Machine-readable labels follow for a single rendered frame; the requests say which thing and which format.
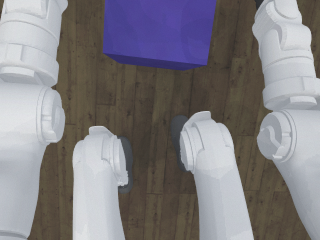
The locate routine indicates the carton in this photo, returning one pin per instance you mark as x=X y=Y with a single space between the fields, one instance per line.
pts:
x=167 y=34

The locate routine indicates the left robot thigh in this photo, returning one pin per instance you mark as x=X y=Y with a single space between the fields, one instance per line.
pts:
x=96 y=213

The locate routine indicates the right robot forearm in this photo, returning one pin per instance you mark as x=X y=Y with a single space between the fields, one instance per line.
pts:
x=286 y=57

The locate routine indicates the right robot hand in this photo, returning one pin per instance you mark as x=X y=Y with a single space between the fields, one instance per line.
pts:
x=258 y=3

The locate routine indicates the robot left upper arm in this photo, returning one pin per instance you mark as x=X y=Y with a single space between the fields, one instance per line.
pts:
x=31 y=117

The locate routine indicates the left robot foot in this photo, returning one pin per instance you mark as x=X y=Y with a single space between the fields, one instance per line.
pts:
x=126 y=145

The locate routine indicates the left robot forearm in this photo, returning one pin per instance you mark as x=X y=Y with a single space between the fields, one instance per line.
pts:
x=29 y=39

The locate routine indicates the robot right upper arm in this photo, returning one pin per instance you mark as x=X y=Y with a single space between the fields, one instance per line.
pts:
x=291 y=139

